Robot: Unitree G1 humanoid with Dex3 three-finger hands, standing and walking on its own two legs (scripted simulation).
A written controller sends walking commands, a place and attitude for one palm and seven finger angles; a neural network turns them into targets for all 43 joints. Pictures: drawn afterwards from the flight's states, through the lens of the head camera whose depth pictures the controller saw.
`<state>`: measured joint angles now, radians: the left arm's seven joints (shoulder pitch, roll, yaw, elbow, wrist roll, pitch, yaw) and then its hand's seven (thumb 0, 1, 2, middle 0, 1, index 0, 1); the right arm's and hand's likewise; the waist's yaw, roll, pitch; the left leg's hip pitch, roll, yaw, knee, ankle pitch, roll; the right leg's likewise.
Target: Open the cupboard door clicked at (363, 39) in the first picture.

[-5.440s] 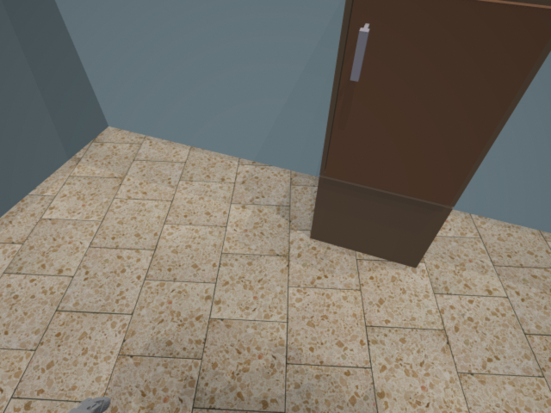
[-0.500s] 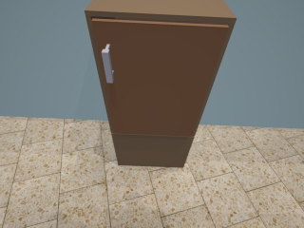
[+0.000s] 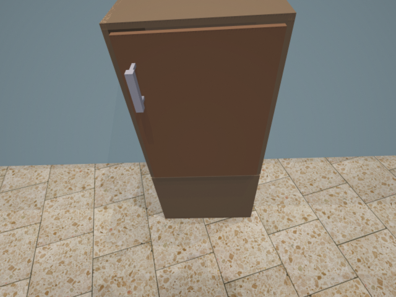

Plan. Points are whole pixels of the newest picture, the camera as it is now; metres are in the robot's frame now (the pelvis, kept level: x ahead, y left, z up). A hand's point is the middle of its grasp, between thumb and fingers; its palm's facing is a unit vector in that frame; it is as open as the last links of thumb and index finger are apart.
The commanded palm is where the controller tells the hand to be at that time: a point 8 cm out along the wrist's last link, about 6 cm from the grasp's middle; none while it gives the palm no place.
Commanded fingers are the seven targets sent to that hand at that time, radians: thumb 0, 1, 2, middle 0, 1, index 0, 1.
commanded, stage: look again from close up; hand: left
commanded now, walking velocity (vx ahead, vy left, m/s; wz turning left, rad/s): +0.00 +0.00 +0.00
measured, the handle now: (136, 88) +0.61 +0.21 +0.11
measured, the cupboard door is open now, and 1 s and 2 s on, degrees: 0 0 0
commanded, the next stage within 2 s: shuffle to correct the standing spot in 0.10 s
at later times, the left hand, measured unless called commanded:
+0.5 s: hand out of the picture +0.01 +0.14 -0.18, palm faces +0.07 -0.98 -0.16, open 7.4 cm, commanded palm none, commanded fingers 0.00 0.90 0.90 -0.20 -0.30 -0.20 -0.30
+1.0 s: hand out of the picture +0.10 +0.15 -0.18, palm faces +0.06 -0.98 -0.21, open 7.3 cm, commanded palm none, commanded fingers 0.00 0.90 0.90 -0.20 -0.30 -0.20 -0.30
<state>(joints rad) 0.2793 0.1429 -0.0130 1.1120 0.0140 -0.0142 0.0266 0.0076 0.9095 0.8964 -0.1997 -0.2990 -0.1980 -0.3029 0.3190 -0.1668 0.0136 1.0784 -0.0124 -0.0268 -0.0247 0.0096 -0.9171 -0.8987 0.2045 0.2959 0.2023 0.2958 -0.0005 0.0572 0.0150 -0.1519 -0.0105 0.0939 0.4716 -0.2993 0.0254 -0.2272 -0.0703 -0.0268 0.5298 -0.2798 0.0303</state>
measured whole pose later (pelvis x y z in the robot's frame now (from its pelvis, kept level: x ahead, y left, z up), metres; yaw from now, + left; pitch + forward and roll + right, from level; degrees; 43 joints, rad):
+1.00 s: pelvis +0.10 -0.02 -0.01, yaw +0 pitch +1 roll +2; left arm 0.26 0.14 0.02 1.06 0.02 0.02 0.04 0.01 0.92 0.90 -0.20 -0.30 -0.20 -0.30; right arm 0.20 -0.15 -0.02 1.04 -0.01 -0.02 -0.05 0.01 -0.93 -0.90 0.20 0.30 0.20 0.30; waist 0.03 -0.04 0.08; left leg -0.29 0.02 0.13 0.57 -0.29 0.01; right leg -0.20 -0.05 -0.07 0.63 -0.45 -0.02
